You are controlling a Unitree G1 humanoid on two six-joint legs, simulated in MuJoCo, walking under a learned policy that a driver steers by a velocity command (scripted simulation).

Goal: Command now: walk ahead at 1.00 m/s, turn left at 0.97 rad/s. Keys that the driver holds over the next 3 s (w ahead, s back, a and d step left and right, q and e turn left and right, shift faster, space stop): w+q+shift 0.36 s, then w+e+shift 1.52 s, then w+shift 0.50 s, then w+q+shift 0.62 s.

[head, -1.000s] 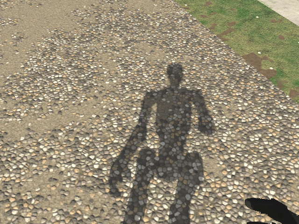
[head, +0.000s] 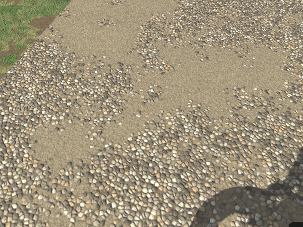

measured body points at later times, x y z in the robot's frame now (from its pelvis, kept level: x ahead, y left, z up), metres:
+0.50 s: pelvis +0.45 +0.06 +0.00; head +0.46 +0.08 +0.45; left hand +0.57 +0.37 -0.05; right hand +0.58 -0.17 -0.12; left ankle +0.36 +0.09 -0.73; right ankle +0.72 -0.04 -0.66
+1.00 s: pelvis +0.93 +0.14 +0.01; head +0.95 +0.13 +0.46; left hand +0.87 +0.40 -0.11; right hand +1.22 -0.04 -0.03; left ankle +1.13 +0.37 -0.66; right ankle +0.84 +0.07 -0.73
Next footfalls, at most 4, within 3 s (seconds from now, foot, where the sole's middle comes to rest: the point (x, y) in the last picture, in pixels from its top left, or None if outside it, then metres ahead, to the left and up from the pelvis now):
0.22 left None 0.40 0.11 -0.77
0.68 right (154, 150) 0.88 0.08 -0.77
1.14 left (119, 92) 1.28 0.32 -0.77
1.60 right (178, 60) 1.62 -0.03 -0.77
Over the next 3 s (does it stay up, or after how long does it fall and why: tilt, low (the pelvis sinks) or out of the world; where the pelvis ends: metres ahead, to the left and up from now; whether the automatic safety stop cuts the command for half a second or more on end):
stays up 2.37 -0.73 -0.05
